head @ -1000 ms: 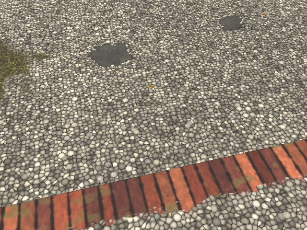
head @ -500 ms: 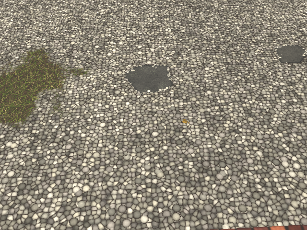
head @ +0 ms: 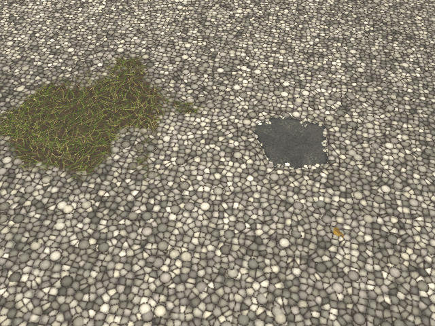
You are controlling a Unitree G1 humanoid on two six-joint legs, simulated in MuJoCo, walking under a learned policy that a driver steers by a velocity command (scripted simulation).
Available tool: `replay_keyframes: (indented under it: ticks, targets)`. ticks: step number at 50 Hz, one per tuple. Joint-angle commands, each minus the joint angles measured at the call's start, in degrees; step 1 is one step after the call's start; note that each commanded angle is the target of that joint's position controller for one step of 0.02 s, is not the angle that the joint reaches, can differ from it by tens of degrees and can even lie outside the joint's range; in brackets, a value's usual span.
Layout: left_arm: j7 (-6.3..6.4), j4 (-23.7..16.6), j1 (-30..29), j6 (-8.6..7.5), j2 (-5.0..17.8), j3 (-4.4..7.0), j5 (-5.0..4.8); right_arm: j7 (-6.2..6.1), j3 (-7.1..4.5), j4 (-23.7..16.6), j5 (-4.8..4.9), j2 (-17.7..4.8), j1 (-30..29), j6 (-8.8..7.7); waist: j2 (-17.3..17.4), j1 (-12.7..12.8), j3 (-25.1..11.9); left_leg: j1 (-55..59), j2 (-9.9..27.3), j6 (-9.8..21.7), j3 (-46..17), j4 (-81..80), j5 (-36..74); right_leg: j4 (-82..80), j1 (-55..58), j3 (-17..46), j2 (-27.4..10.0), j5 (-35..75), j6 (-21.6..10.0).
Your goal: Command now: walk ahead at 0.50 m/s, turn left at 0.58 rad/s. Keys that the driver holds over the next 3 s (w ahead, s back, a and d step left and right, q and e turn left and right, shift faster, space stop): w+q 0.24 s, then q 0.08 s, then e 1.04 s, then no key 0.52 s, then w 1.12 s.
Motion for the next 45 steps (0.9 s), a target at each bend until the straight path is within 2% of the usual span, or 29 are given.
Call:
replay_keyframes:
  ticks: [1,4,7,9,12,14,15,16,17,18,19,20,21,22,23,24,26,28,31,34,37,38,39,40,41,42,43,44,45]
  targets:
    - [0.41,-3.9,-1.0,0.48,3.5,0.79,0.88,-1.37,-2.43,-4.7,0.23,-10.3,-1.2,-1.11,2.2,1.6,-3.4,0.3,14.1,10.4,-14.0,-9.8,14.9,-10.9,-1.0,-0.9,0.5,8.6,2.1]
    - [-0.58,-5.0,-5.2,-0.24,4.0,0.82,0.58,-1.97,-2.3,-4.5,0.44,-9.5,1.9,-0.83,4.4,-0.6,-3.7,1.4,11.9,7.9,-12.8,-6.6,11.6,-20.0,-0.9,0.5,2.2,23.0,1.5]
    - [-1.68,-7.3,-10.8,-0.86,3.1,0.14,0.2,-2.3,-2.13,-4.2,0.86,-9.0,4.0,-0.28,5.2,-3.0,-1.9,-0.1,11.1,6.1,-14.5,-4.3,2.3,-30.5,1.9,0.1,4.5,29.2,0.7]
    - [-2.51,-8.7,-12.6,-1.2,3.5,0.14,-0.16,-2.55,-2.04,-4.0,0.88,-8.7,5.2,0.08,5.4,-3.7,-1.9,1.0,11.9,6.0,-17.8,0.2,-1.6,-33.2,2.9,1.3,5.4,28.4,0.3]
    - [-3.17,-9.3,-11.8,-1.64,5.1,0.48,-0.79,-3.31,-2.13,-4.5,0.78,-8.9,6.0,0.6,7.5,-2.9,-1.9,5.6,13.0,5.4,-23.4,6.7,-1.8,-35.8,3.4,3.3,5.4,21.5,-0.5]
    - [-2.76,-8.2,-7.0,-2.09,6.0,1.12,-0.02,-3.8,-2.0,-5.2,0.58,-8.2,5.2,1.38,7.9,-0.5,-3.0,6.9,10.6,2.8,-23.3,15.4,5.8,-39.3,9.1,1.5,6.0,20.5,-1.9]
    - [-2.6,-7.1,-1.7,-2.58,7.1,1.53,1.19,-3.54,-1.37,-5.7,0.57,-6.5,4.8,1.39,6.3,2.0,-6.9,4.0,7.1,0.4,-20.3,25.1,7.7,-39.1,18.9,1.2,4.0,28.7,-3.5]
    - [-2.51,-5.9,7.8,-2.75,9.9,2.11,2.53,-3.26,-0.02,-7.6,-0.29,-2.9,4.5,1.19,0.0,5.2,-15.9,-9.0,3.3,-2.7,-14.6,43.6,-8.2,-30.0,38.5,7.9,-5.5,49.6,-6.4]
    - [-2.9,-4.8,13.3,-1.92,12.2,2.42,2.3,-2.75,0.9,-6.4,0.03,-0.7,18.5,0.67,-15.3,1.2,-26.5,-24.7,-3.1,-6.8,-11.8,63.0,-39.7,-26.7,57.5,27.6,-19.8,63.6,-17.3]
    - [-3.44,-3.6,14.8,-0.52,12.7,2.87,-0.32,-2.59,0.59,-6.8,1.34,-6.6,20.0,0.56,-15.6,2.0,-29.2,-32.1,1.6,-8.1,-12.4,69.8,-32.9,-30.7,58.8,37.7,-22.5,42.3,-20.6]
    - [-3.04,-4.6,12.0,0.46,7.1,1.5,-0.08,-2.95,-0.04,-6.1,1.72,-8.8,13.0,1.26,-8.9,4.5,-20.8,-35.3,3.5,-9.1,-10.6,71.3,-28.1,-33.6,51.4,30.8,-18.4,34.5,-18.9]
    - [-2.81,-5.3,7.2,1.28,3.7,-0.29,0.76,-3.45,-0.08,-7.2,0.71,-9.2,5.6,2.02,-1.0,4.4,-13.6,-32.8,5.1,-9.1,-8.3,67.7,-23.2,-35.8,39.7,23.4,-14.1,33.9,-16.5]
    - [-2.94,-5.8,2.9,1.35,2.3,-1.54,1.49,-3.76,-0.05,-8.6,-0.31,-8.3,2.3,2.73,0.5,2.0,-9.0,-27.7,7.4,-9.1,-8.2,62.1,-20.1,-37.1,28.3,19.8,-12.0,38.1,-16.4]
    - [-3.02,-5.4,0.4,1.34,2.1,-1.91,1.66,-3.75,0.2,-9.5,-1.14,-6.8,1.9,3.26,-1.0,-0.5,-6.5,-22.7,9.7,-9.0,-6.9,55.8,-19.2,-38.3,20.9,16.9,-9.4,42.4,-15.6]
    - [-3.09,-4.6,0.4,1.26,2.1,-1.98,1.55,-3.81,0.7,-9.9,-1.72,-4.8,2.1,3.31,-3.3,-1.3,-6.0,-19.3,10.1,-9.0,-4.8,50.1,-19.5,-39.0,17.5,13.0,-6.7,48.2,-14.7]
    - [-3.02,-3.9,1.0,1.27,3.5,-1.53,1.64,-3.97,1.16,-10.2,-2.25,-3.2,2.7,2.92,-4.7,-1.6,-7.8,-16.7,9.6,-9.2,-2.8,46.6,-18.6,-38.9,17.2,10.8,-5.4,55.8,-14.6]
    - [-2.2,-3.2,2.5,1.57,6.3,-0.41,1.1,-4.24,1.46,-10.5,-2.1,-2.7,2.0,2.13,-5.5,-1.2,-11.6,-14.9,9.3,-9.8,-2.4,39.2,-12.8,-38.0,20.8,10.0,-5.3,63.3,-14.7]
    - [-1.41,-3.3,3.3,2.37,8.5,0.56,0.08,-4.57,1.12,-10.7,-1.43,-3.9,-0.1,2.04,-5.9,-0.6,-13.3,-13.7,8.1,-10.5,-2.5,32.7,-8.5,-37.6,23.1,9.9,-4.8,59.6,-14.5]
    - [-0.6,-3.2,5.2,4.6,9.4,1.37,-1.11,-5.0,0.98,-11.8,-0.68,-3.9,-5.2,3.04,-5.2,1.3,-11.0,-12.2,6.3,-11.4,-2.7,23.4,-6.5,-38.8,22.1,11.4,-3.7,42.3,-13.6]
    - [-0.05,-4.0,5.9,6.52,8.6,1.63,-1.31,-4.66,0.68,-12.7,-0.31,-4.0,-8.6,3.48,-7.9,2.4,-7.9,-9.0,4.5,-11.1,-2.7,15.9,-7.0,-39.9,20.0,16.0,-2.7,24.2,-13.0]
    - [0.69,-5.7,4.0,7.48,7.2,1.51,-1.58,-3.65,-0.04,-11.8,-0.47,-4.6,-5.4,2.31,-7.2,-0.4,-6.8,0.7,5.1,-8.3,-2.2,1.1,1.2,-37.0,16.6,18.5,-0.2,16.3,-10.0]
    - [0.94,-6.3,4.9,7.61,5.3,1.0,-1.24,-3.77,-0.79,-11.6,-1.11,-6.9,-3.1,2.0,-4.8,-0.4,-8.5,8.7,10.9,-6.3,-5.1,0.0,5.2,-32.9,11.3,17.4,1.6,9.1,-7.2]
    - [0.78,-7.1,6.5,7.51,1.1,-0.1,-0.04,-4.37,-1.63,-12.1,-2.34,-10.7,-0.6,2.3,7.0,0.4,-11.2,17.2,24.2,-1.0,-16.2,0.5,19.8,-18.3,2.3,10.1,7.6,-8.9,-3.4]
    - [0.68,-9.7,7.1,6.75,2.8,0.32,-0.26,-3.68,-2.19,-11.5,-3.79,-12.3,0.4,2.53,17.8,0.9,-11.6,15.9,33.7,8.9,-27.9,-0.9,28.7,-7.3,-6.5,2.9,12.5,-23.1,-0.7]
    - [0.47,-9.0,6.9,6.48,7.3,1.69,-0.12,-3.49,-1.77,-12.1,-3.42,-10.1,-0.9,2.21,13.2,0.5,-10.5,13.9,32.7,11.3,-26.3,-1.9,26.1,3.1,-8.2,3.6,9.0,-20.8,1.4]
    - [0.46,-8.1,7.4,7.07,9.1,2.59,-0.66,-3.48,-1.14,-12.5,-2.92,-7.7,-4.1,2.02,10.7,1.6,-8.8,11.4,28.5,8.5,-19.8,-1.7,23.5,7.5,-8.3,3.3,8.2,-16.3,2.4]
    - [0.88,-7.0,8.6,8.17,8.9,2.91,-0.72,-3.41,-0.72,-13.2,-2.34,-6.6,-7.6,2.06,9.1,3.0,-7.7,8.8,24.8,5.9,-14.5,-1.6,21.1,9.5,-7.5,2.6,7.5,-12.8,3.4]
    - [1.07,-7.0,8.9,9.12,8.6,2.94,-0.59,-3.35,-0.59,-13.3,-1.82,-6.4,-9.6,2.12,9.4,3.4,-6.5,5.9,23.4,5.1,-11.2,-1.7,22.0,11.6,-6.4,1.8,7.3,-9.4,4.5]
    - [0.94,-7.5,8.8,9.69,7.1,2.57,-0.7,-3.42,-0.61,-13.2,-1.98,-6.8,-10.0,2.3,9.3,3.6,-5.7,3.2,21.9,4.7,-7.9,-2.4,22.0,11.6,-4.7,0.3,7.3,-7.0,5.1]
Next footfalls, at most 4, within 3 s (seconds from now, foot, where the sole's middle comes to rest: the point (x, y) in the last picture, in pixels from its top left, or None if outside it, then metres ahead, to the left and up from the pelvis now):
0.30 right None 0.37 -0.14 -0.82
0.76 left None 0.37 0.09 -0.82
1.16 right None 0.34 -0.18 -0.82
1.64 left None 0.43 0.04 -0.82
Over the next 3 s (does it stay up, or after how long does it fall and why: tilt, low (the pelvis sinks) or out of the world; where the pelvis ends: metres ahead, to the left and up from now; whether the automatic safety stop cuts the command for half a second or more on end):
stays up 0.79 -0.19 -0.04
